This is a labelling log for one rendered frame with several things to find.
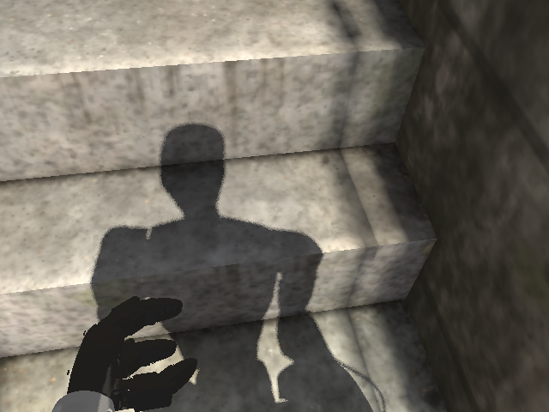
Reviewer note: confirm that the robot left forearm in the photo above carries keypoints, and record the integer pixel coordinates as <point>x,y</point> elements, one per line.
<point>84,401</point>

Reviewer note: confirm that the left robot hand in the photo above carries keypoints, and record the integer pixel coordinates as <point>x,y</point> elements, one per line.
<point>105,361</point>

